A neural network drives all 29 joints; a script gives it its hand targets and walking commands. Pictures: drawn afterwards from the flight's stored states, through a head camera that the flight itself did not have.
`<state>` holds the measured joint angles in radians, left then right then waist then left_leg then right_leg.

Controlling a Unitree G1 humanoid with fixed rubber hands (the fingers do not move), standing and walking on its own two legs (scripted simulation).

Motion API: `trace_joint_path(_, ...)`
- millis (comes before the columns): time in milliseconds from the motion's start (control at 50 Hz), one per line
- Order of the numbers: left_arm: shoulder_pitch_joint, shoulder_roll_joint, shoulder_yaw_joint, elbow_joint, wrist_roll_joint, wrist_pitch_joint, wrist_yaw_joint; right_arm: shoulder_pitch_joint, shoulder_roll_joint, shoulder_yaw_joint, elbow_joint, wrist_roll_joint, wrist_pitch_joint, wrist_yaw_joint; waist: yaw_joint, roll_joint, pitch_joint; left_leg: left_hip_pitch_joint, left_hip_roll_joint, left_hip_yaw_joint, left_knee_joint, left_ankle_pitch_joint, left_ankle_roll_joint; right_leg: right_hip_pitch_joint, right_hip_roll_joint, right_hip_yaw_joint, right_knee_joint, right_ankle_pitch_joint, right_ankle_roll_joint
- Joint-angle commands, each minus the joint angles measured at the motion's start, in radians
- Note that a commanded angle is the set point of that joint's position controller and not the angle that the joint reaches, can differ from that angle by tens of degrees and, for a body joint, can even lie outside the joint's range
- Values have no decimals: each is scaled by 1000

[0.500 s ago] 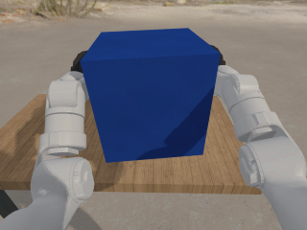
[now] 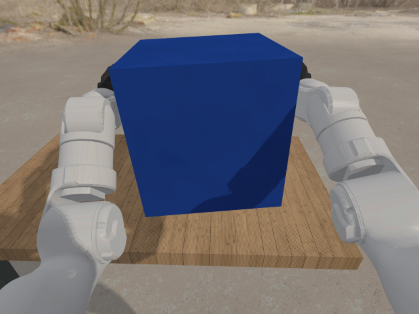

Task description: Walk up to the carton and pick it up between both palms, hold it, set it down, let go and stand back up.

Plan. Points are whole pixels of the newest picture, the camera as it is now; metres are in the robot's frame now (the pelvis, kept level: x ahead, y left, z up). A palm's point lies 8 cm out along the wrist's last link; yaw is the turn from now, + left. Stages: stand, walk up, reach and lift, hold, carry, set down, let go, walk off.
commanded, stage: hold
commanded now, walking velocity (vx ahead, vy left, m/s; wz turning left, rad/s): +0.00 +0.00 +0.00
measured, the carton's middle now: (206, 117) +0.39 +0.00 +0.28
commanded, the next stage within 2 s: none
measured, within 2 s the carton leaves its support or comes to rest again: neither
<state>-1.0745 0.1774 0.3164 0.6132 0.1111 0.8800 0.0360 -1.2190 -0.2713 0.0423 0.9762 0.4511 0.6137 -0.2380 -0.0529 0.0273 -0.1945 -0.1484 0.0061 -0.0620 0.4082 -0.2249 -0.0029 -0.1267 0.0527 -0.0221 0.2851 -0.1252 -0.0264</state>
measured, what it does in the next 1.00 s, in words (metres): stands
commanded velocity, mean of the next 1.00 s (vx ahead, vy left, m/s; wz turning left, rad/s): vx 0.00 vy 0.00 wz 0.00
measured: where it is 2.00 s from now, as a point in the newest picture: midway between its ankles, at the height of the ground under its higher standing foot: outside the picture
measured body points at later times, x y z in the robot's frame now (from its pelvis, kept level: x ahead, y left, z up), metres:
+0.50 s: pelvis +0.00 +0.00 +0.00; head -0.09 +0.01 +0.44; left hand +0.39 +0.17 +0.31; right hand +0.40 -0.16 +0.32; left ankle +0.00 +0.12 -0.75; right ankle +0.02 -0.10 -0.75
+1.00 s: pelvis +0.00 +0.00 +0.00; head -0.08 +0.01 +0.44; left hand +0.40 +0.17 +0.31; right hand +0.40 -0.16 +0.32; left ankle +0.00 +0.12 -0.75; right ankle +0.02 -0.10 -0.75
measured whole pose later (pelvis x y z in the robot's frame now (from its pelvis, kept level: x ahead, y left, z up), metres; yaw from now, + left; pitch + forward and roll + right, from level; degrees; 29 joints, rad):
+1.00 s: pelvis +0.00 +0.00 +0.00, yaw +1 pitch -2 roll -2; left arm -1.06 0.18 0.31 0.57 0.11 0.90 0.03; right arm -1.20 -0.27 0.06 0.94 0.48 0.64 -0.25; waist -0.06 0.02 -0.19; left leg -0.15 0.00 -0.09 0.41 -0.23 -0.01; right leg -0.11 0.06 -0.02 0.26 -0.12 -0.03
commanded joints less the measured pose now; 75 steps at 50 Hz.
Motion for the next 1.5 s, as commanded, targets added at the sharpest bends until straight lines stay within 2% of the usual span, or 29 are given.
trace_joint_path(0, -869, -666, -301, -165, -173, -113, -122, -850, 765, 118, -362, 153, 4, 133, -8, -5, -349, -51, -39, -17, -56, 181, -29, 196, 8, 60, 2, 176, 55)
trace_joint_path(80, -822, -623, -249, -100, -139, -104, -128, -814, 728, 108, -283, 152, 15, 136, 3, -13, -270, -57, -29, -7, -77, 158, -32, 205, 8, 57, -11, 141, 62)
trace_joint_path(140, -883, -680, -307, -167, -167, -110, -113, -827, 725, 82, -277, 147, 6, 146, -24, 59, -323, -36, -19, -21, -68, 165, -52, 199, 21, 49, 3, 133, 41)
trace_joint_path(200, -874, -644, -262, -79, -166, -110, -119, -886, 735, 92, -298, 149, 5, 142, -6, -17, -298, -82, -34, -12, -79, 130, -25, 188, 2, 61, -11, 115, 53)
trace_joint_path(240, -881, -664, -261, -115, -162, -125, -116, -896, 768, 111, -336, 167, -6, 138, 19, -16, -359, -73, -38, -16, -55, 211, -22, 227, 3, 63, 11, 202, 57)
trace_joint_path(280, -853, -671, -302, -199, -181, -119, -111, -897, 771, 155, -432, 211, -8, 125, 8, 12, -465, 0, -49, -21, -19, 333, -33, 263, 5, 71, 27, 337, 66)
trace_joint_path(300, -851, -636, -283, -228, -174, -113, -115, -793, 763, 141, -356, 207, 14, 117, -14, -2, -392, 7, -44, -19, -21, 334, -44, 257, 13, 62, 20, 352, 66)
trace_joint_path(340, -823, -640, -284, -213, -168, -94, -127, -868, 741, 146, -434, 207, 14, 108, -9, -9, -392, 18, -46, -22, -25, 315, -41, 246, 9, 57, 13, 311, 72)
trace_joint_path(380, -827, -616, -258, -142, -148, -85, -136, -813, 694, 99, -321, 160, 29, 114, -24, 3, -295, -20, -34, -20, -68, 175, -38, 198, 5, 52, -18, 149, 59)
trace_joint_path(460, -942, -686, -335, -241, -211, -110, -113, -911, 749, 94, -409, 168, 7, 128, -31, 56, -411, -28, -23, -33, -54, 202, -42, 189, 17, 39, 12, 168, 47)
trace_joint_path(500, -891, -668, -289, -118, -169, -106, -113, -898, 734, 81, -326, 138, 18, 133, -8, 21, -323, -78, -21, -30, -77, 120, -31, 180, 13, 43, -4, 102, 47)
trace_joint_path(560, -952, -667, -307, -181, -198, -122, -103, -906, 756, 91, -334, 165, 7, 141, -6, 29, -428, -48, -29, -26, -57, 186, -28, 204, 7, 55, 9, 152, 50)
trace_joint_path(600, -894, -635, -258, -96, -154, -110, -107, -859, 722, 85, -244, 158, 25, 141, -1, 31, -313, -56, -20, -27, -78, 161, -34, 190, 9, 57, -8, 138, 48)
trace_joint_path(660, -854, -656, -278, -122, -170, -104, -116, -895, 726, 116, -362, 181, 1, 132, 1, 20, -400, -30, -33, -19, -46, 240, -41, 236, 8, 55, 6, 215, 53)
trace_joint_path(720, -806, -624, -247, -70, -146, -96, -127, -859, 701, 102, -296, 178, 14, 127, 1, -3, -280, -38, -33, -14, -53, 242, -38, 194, 12, 49, -19, 196, 62)
trace_joint_path(800, -853, -655, -313, -211, -189, -104, -123, -825, 725, 119, -358, 193, 16, 122, -41, 30, -378, 14, -31, -23, -27, 321, -55, 219, 16, 51, 1, 274, 49)
trace_joint_path(840, -823, -664, -318, -228, -180, -88, -120, -872, 729, 162, -443, 216, 15, 114, -18, 10, -421, 30, -38, -31, -28, 352, -51, 255, 20, 47, 7, 315, 61)
trace_joint_path(880, -844, -642, -312, -238, -168, -82, -125, -767, 718, 127, -334, 198, 39, 113, -35, 36, -328, 7, -37, -26, -39, 296, -57, 223, 16, 54, -5, 264, 55)
trace_joint_path(920, -830, -647, -290, -206, -159, -83, -125, -810, 732, 136, -372, 194, 29, 123, -8, 24, -311, -44, -35, -24, -59, 240, -46, 235, 13, 50, -8, 208, 57)
trace_joint_path(1000, -889, -701, -367, -310, -211, -94, -108, -876, 766, 164, -496, 213, 13, 118, -25, 32, -452, 23, -39, -30, -17, 346, -50, 230, 23, 53, 14, 304, 52)
trace_joint_path(1080, -854, -656, -268, -106, -152, -85, -115, -882, 723, 83, -334, 146, 21, 131, -11, 0, -295, -71, -34, -18, -74, 87, -28, 168, 3, 66, -24, 71, 55)
trace_joint_path(1140, -861, -694, -307, -171, -185, -99, -99, -901, 737, 116, -397, 172, 7, 127, -17, 24, -408, -3, -25, -35, -40, 255, -38, 190, 16, 48, 3, 205, 48)
trace_joint_path(1160, -857, -651, -272, -159, -168, -103, -107, -880, 755, 114, -356, 176, 15, 123, 8, -1, -382, -31, -30, -24, -41, 230, -35, 209, 12, 56, -7, 203, 55)
trace_joint_path(1180, -846, -649, -279, -139, -159, -101, -111, -842, 734, 106, -314, 165, 22, 123, -23, 14, -344, -30, -33, -13, -51, 214, -41, 199, 6, 52, -5, 189, 55)
trace_joint_path(1220, -865, -637, -265, -128, -157, -98, -119, -868, 724, 108, -309, 182, 17, 130, 8, 17, -343, -21, -26, -24, -65, 196, -38, 206, 10, 50, -12, 152, 54)
trace_joint_path(1260, -894, -683, -318, -193, -191, -109, -114, -915, 743, 121, -386, 185, 1, 129, -15, 14, -433, -3, -27, -28, -34, 277, -49, 214, 21, 49, 1, 219, 51)
trace_joint_path(1360, -882, -667, -303, -142, -179, -104, -121, -885, 705, 94, -342, 171, 15, 127, -39, 40, -377, -15, -29, -20, -53, 195, -44, 183, 4, 63, -9, 173, 43)
trace_joint_path(1440, -858, -639, -278, -153, -164, -104, -112, -865, 733, 108, -331, 180, 15, 133, 3, 12, -369, -52, -27, -24, -59, 224, -41, 220, 8, 52, -8, 191, 56)
trace_joint_path(1480, -852, -633, -269, -141, -156, -105, -119, -851, 723, 108, -315, 176, 16, 127, -12, 1, -359, -23, -37, -18, -46, 234, -43, 216, -1, 59, -11, 204, 60)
